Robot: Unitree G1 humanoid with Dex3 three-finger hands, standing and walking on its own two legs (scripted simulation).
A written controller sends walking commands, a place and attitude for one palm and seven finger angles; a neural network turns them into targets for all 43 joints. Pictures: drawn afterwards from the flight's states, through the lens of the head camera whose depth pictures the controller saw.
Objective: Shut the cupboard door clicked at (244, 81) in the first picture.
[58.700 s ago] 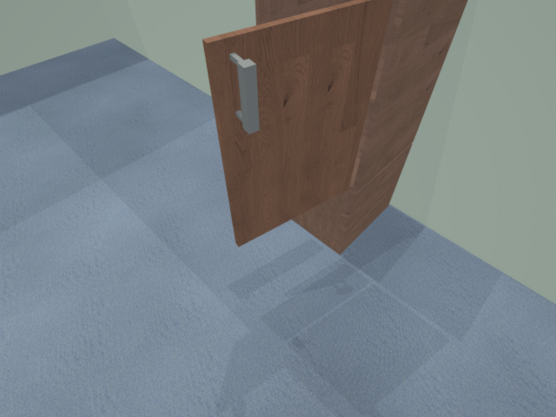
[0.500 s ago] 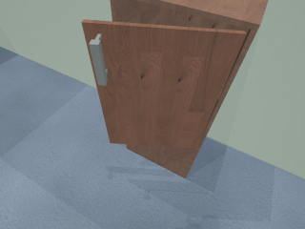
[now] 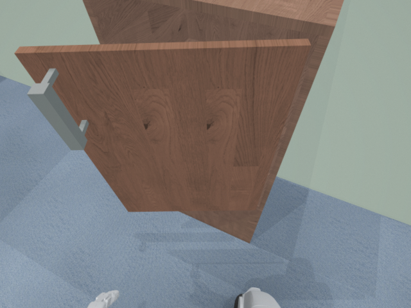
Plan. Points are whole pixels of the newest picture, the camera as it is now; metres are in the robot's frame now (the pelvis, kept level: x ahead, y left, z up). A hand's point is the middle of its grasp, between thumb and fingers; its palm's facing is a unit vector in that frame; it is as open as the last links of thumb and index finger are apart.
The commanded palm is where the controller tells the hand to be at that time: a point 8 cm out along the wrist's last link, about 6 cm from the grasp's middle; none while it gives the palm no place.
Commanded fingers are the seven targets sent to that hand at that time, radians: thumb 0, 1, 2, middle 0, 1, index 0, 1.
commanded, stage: come to a stop and stand still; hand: left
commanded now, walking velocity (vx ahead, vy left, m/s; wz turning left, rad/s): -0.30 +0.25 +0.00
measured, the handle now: (65, 111) +0.40 +0.25 +0.18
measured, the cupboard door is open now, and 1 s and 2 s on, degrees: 26 26 26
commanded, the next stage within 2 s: look again from close up in 1.70 s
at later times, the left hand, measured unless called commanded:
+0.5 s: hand out of the picture -0.03 +0.25 -0.16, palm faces +0.13 -0.97 -0.21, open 7.4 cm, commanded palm none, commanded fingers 0.00 0.90 0.90 -0.20 -0.30 -0.20 -0.30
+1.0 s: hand out of the picture +0.00 +0.17 -0.15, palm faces +0.01 -0.97 -0.22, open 7.3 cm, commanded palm none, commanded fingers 0.00 0.90 0.90 -0.20 -0.30 -0.20 -0.30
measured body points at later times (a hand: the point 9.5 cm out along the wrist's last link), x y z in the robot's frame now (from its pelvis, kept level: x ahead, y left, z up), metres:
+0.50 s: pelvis -0.06 +0.04 +0.02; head -0.06 +0.07 +0.47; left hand -0.03 +0.30 -0.14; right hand +0.00 -0.20 -0.11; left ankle -0.07 +0.13 -0.72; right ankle +0.02 -0.10 -0.67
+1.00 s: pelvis -0.06 -0.02 +0.02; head -0.04 -0.03 +0.47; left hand +0.00 +0.22 -0.13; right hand -0.15 -0.22 -0.14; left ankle -0.07 +0.13 -0.71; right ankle -0.10 -0.12 -0.72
